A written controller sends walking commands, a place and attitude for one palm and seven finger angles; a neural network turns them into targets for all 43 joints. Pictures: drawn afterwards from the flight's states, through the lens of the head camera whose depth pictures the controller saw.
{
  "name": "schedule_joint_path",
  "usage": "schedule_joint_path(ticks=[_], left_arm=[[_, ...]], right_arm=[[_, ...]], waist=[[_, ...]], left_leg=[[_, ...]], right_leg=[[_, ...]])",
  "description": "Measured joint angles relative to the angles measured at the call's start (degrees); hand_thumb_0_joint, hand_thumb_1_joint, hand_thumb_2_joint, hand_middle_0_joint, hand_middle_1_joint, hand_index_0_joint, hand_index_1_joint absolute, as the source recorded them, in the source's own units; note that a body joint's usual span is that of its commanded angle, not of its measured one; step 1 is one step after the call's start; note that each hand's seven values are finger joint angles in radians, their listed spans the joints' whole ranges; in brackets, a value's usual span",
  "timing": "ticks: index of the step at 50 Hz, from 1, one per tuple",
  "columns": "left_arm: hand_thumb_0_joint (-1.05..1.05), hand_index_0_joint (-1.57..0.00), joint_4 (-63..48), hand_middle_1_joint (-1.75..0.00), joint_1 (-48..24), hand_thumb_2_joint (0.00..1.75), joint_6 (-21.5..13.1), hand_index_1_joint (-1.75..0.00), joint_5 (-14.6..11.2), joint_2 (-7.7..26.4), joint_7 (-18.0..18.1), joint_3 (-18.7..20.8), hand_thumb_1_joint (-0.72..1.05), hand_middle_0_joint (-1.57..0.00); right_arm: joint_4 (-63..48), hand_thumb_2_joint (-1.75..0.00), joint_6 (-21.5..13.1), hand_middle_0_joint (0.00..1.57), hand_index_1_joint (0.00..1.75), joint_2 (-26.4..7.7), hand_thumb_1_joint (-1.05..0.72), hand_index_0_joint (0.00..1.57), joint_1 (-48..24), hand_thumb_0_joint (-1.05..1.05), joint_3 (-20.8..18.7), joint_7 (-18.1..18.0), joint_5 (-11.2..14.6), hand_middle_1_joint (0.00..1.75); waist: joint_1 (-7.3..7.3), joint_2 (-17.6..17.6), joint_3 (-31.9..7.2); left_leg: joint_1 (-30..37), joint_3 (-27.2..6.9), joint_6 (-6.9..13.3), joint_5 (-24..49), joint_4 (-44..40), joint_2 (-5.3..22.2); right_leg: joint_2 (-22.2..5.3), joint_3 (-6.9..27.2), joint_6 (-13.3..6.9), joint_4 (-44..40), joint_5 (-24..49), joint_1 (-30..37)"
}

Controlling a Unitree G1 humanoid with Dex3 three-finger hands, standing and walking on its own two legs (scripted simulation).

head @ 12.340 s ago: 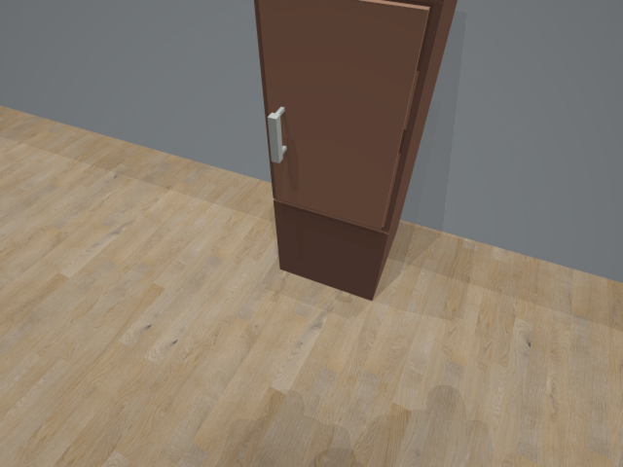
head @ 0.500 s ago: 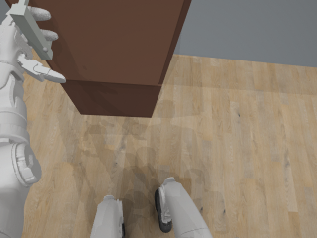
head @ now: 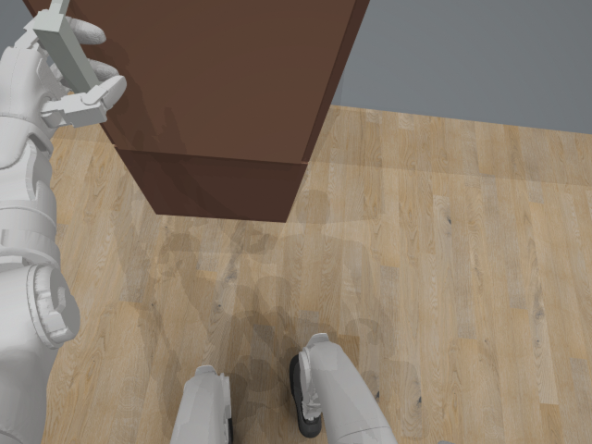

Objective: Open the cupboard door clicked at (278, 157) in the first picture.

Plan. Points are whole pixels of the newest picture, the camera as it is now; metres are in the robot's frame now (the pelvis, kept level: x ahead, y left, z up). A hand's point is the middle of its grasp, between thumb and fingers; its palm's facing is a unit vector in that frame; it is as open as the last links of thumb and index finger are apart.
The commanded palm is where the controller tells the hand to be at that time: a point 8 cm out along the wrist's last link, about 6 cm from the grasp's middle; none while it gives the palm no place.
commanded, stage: close the thumb around the handle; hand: left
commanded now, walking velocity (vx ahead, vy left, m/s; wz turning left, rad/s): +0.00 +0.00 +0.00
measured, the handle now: (80, 56) +0.59 +0.20 +0.04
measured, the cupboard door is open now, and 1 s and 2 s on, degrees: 0 28 54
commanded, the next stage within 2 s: pull the door open along its arc in 0.20 s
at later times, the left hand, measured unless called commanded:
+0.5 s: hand (94, 97) +0.54 +0.18 +0.04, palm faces -0.14 -0.99 -0.03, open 5.8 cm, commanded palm +0.50 +0.23 +0.04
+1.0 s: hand (132, 209) +0.39 +0.14 +0.05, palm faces +0.13 -0.99 +0.08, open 6.2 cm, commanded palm +0.33 +0.19 +0.04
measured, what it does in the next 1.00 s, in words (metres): stands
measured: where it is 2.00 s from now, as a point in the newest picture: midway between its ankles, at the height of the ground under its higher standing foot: (265, 435)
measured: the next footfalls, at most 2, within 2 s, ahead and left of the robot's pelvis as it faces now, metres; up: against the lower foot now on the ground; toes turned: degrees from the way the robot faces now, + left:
none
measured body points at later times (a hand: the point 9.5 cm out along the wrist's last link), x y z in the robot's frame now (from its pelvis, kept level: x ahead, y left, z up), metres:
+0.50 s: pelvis +0.00 +0.00 +0.00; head +0.19 +0.03 +0.41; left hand +0.54 +0.24 +0.05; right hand +0.00 -0.26 -0.11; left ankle -0.02 +0.11 -0.61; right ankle +0.06 -0.13 -0.61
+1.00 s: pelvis +0.02 +0.00 +0.03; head +0.15 +0.01 +0.46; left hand +0.38 +0.19 +0.04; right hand +0.16 -0.25 -0.08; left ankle -0.02 +0.11 -0.61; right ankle +0.06 -0.13 -0.61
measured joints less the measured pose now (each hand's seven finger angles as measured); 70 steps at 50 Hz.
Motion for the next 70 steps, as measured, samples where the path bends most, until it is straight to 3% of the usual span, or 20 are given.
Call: schedule_joint_path(ticks=[7, 23, 32, 40, 42, 47, 51, 55, 60, 65, 70], left_arm=[[0.01, -0.37, 0.20, -1.34, -0.71, 0.82, 0.38, -1.34, 0.14, 0.61, -0.32, 0.38, 0.72, -0.38], [0.01, -0.35, -0.93, -1.35, 0.68, 0.81, 1.01, -1.35, 0.38, 1.44, -0.60, 2.37, 0.72, -0.36], [0.01, -0.35, -10.26, -1.35, 11.46, 0.75, 1.77, -1.35, -3.30, -2.02, -1.90, 2.96, 0.71, -0.35], [0.01, -0.35, -24.04, -1.34, 27.14, 0.71, 1.54, -1.35, -8.01, -9.38, -1.58, -1.55, 0.69, -0.31], [0.01, -0.35, -28.58, -1.32, 31.60, 0.72, 1.23, -1.35, -8.96, -12.86, 1.77, -3.44, 0.69, -0.30], [0.02, -0.35, -39.09, -1.32, 41.67, 0.73, -0.98, -1.31, -8.16, -23.17, 16.07, -9.38, 0.68, -0.28], [0.03, -0.35, -45.21, -1.33, 48.37, 0.74, -2.72, -1.29, -4.65, -30.01, 27.04, -14.90, 0.68, -0.28], [0.03, -0.35, -48.90, -1.32, 53.65, 0.73, -4.42, -1.30, 0.76, -34.61, 36.15, -20.32, 0.67, -0.29], [0.03, -0.33, -52.20, -1.31, 59.80, 0.71, -5.26, -1.31, 5.92, -36.03, 39.97, -25.63, 0.65, -0.30], [0.03, -0.33, -56.39, -1.28, 67.01, 0.68, -4.33, -1.31, 6.76, -36.97, 40.30, -30.28, 0.63, -0.28], [0.03, -0.33, -56.37, -1.28, 68.87, 0.70, -6.06, -1.31, 8.66, -39.23, 44.66, -33.41, 0.63, -0.27]], right_arm=[[-0.26, -0.90, -0.03, 0.20, 0.30, -0.04, -0.90, 0.20, 0.00, 0.01, 0.06, -0.09, 0.01, 0.30], [-0.95, -0.90, 0.42, 0.20, 0.30, 0.04, -0.90, 0.20, 0.51, 0.01, 0.54, -0.02, 0.39, 0.30], [-2.71, -0.90, 0.94, 0.20, 0.30, 0.07, -0.90, 0.20, 1.00, 0.01, -0.08, 0.53, 1.70, 0.30], [-4.85, -0.90, 0.06, 0.20, 0.30, 0.01, -0.90, 0.20, 0.03, 0.01, -1.66, 1.25, 2.79, 0.30], [-5.59, -0.90, -0.59, 0.20, 0.30, 0.03, -0.90, 0.20, -0.44, 0.01, -2.40, 1.56, 2.70, 0.30], [-6.55, -0.90, -2.25, 0.20, 0.30, 0.61, -0.90, 0.20, -3.09, 0.01, -3.73, 2.83, 2.07, 0.30], [-7.18, -0.90, -2.68, 0.20, 0.30, 1.73, -0.90, 0.20, -5.70, 0.01, -4.05, 3.53, 0.83, 0.30], [-7.33, -0.90, -2.55, 0.20, 0.30, 3.31, -0.91, 0.20, -7.97, 0.01, -3.76, 3.92, -0.49, 0.30], [-6.83, -0.90, -2.46, 0.20, 0.30, 5.39, -0.90, 0.20, -9.54, 0.01, -3.25, 3.51, -1.07, 0.30], [-6.53, -0.90, -3.14, 0.20, 0.30, 6.30, -0.90, 0.20, -9.59, 0.01, -2.93, 2.53, -0.96, 0.30], [-5.31, -0.90, -5.55, 0.20, 0.30, 5.61, -0.90, 0.20, -9.49, 0.01, -3.48, 1.70, -1.81, 0.30]], waist=[[-0.31, 0.15, 0.02], [-0.98, 0.11, 0.23], [0.39, -0.04, -0.46], [3.30, -0.34, -2.15], [4.36, -0.17, -2.75], [7.01, -0.16, -3.57], [8.93, -0.29, -3.62], [10.56, -0.89, -3.70], [11.71, -1.64, -3.77], [11.63, -1.29, -3.70], [11.73, -1.08, -3.70]], left_leg=[[-1.03, -0.07, -0.04, -0.09, 0.76, 0.04], [-0.88, 0.61, 0.03, 0.13, 0.63, 0.41], [3.13, 2.23, 0.24, 0.56, -2.74, 0.83], [8.56, 3.04, 0.33, 1.14, -6.94, 0.44], [9.66, 3.01, 0.28, 1.13, -7.62, 0.34], [12.14, 3.15, 0.11, 0.92, -8.57, -0.14], [13.73, 3.08, -0.14, 0.56, -8.53, -0.47], [14.69, 2.95, -0.57, 0.20, -8.11, -0.76], [16.10, 2.38, -1.46, -0.03, -8.00, -0.82], [18.15, 1.53, -2.35, 0.22, -9.10, -0.69], [17.49, 0.36, -3.19, 0.28, -8.35, -1.05]], right_leg=[[0.04, -0.07, -0.02, 0.58, 0.03, -0.97], [0.47, 0.58, 0.02, 0.48, 0.56, -1.17], [1.01, 2.13, 0.18, -1.93, 0.98, 1.92], [0.69, 2.97, 0.32, -4.76, 0.79, 6.75], [0.59, 2.96, 0.37, -5.25, 0.60, 7.83], [0.11, 3.14, 0.36, -5.25, -0.22, 9.95], [-0.23, 3.10, 0.07, -4.35, -1.09, 11.22], [-0.53, 2.98, -0.44, -2.86, -2.05, 11.74], [-0.67, 2.43, -1.38, -1.60, -3.03, 12.76], [-0.67, 1.58, -2.27, -1.92, -3.45, 14.73], [-1.18, 0.47, -3.04, -0.64, -4.12, 14.25]])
